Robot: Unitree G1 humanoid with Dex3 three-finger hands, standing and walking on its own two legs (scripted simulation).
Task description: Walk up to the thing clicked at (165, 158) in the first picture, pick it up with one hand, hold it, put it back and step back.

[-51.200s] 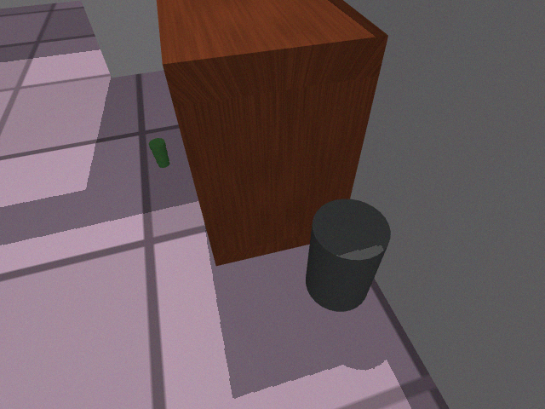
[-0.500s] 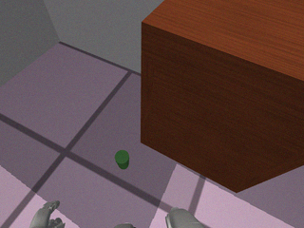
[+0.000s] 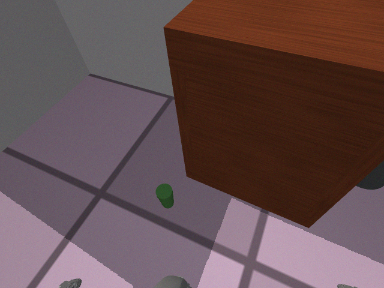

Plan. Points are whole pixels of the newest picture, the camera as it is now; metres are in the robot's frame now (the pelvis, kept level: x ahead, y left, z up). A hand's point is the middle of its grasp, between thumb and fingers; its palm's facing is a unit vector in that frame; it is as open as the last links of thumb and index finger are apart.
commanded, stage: step back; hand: left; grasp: from above
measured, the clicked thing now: (166, 197) +0.61 +0.22 -0.69
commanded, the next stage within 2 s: none
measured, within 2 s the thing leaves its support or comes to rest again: neither
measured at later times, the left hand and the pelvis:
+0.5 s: hand out of the picture -0.07 +0.26 -0.16, palm faces +0.00 -0.92 -0.38, open 7.4 cm; pelvis -0.16 -0.02 -0.01, yaw -1 degrees
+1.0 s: hand out of the picture -0.22 +0.24 -0.15, palm faces +0.08 -0.92 -0.38, open 7.4 cm; pelvis -0.34 -0.04 -0.01, yaw +6 degrees
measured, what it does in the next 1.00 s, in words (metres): walks backwards: left foot, then right foot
